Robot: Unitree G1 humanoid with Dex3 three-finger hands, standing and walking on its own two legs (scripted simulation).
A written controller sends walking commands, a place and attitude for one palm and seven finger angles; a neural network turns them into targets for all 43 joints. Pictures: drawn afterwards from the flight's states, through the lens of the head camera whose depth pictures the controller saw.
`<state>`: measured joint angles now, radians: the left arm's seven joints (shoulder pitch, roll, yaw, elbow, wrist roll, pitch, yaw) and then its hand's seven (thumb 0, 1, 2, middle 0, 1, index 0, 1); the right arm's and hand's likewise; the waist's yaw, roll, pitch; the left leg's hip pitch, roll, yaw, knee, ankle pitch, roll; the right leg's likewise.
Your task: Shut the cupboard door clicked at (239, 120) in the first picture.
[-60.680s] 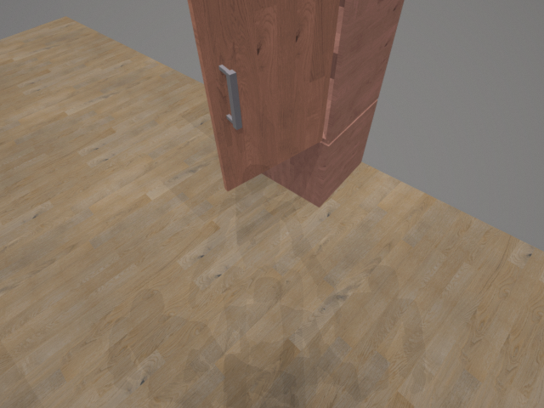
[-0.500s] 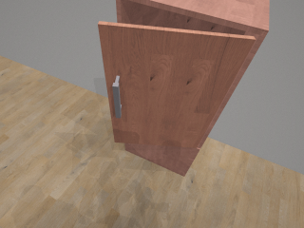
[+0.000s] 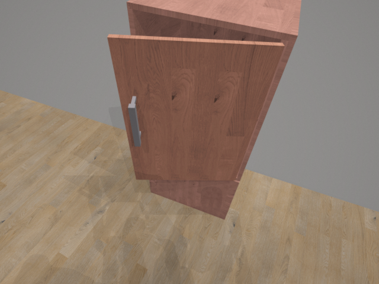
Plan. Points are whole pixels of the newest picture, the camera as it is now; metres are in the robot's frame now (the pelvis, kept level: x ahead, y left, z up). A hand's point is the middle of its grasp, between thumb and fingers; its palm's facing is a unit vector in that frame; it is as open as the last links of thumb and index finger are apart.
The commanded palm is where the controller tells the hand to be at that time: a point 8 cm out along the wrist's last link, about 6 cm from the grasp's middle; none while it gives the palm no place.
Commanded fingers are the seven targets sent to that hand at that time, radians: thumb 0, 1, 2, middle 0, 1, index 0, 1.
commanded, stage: come to a stop and stand still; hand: left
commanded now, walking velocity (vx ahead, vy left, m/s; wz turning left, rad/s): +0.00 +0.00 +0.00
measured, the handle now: (136, 122) +0.55 +0.18 +0.00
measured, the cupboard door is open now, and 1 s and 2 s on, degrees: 22 22 22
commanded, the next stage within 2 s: look again from close up in 0.06 s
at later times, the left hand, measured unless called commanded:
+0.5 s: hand out of the picture +0.02 +0.20 -0.18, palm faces +0.03 -0.97 -0.23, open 7.4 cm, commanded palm none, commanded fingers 0.00 0.90 0.90 -0.20 -0.30 -0.20 -0.30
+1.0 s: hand out of the picture +0.04 +0.20 -0.19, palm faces -0.03 -0.98 -0.19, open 7.4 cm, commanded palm none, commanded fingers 0.00 0.90 0.90 -0.20 -0.30 -0.20 -0.30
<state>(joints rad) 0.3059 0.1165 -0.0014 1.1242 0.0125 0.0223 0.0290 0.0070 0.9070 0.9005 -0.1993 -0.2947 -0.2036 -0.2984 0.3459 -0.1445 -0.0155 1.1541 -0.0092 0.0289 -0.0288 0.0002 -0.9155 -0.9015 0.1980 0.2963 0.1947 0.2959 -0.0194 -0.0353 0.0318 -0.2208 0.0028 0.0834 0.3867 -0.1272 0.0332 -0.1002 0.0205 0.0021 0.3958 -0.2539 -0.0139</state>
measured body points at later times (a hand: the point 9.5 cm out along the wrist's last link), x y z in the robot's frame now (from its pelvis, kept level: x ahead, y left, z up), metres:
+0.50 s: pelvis +0.02 +0.02 -0.01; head +0.02 +0.01 +0.44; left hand +0.02 +0.25 -0.16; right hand +0.03 -0.20 -0.17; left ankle +0.06 +0.10 -0.74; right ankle -0.02 -0.11 -0.74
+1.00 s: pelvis +0.04 +0.01 -0.01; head +0.05 +0.03 +0.44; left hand +0.04 +0.25 -0.17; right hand +0.09 -0.23 -0.16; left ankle +0.06 +0.10 -0.74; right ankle -0.02 -0.11 -0.74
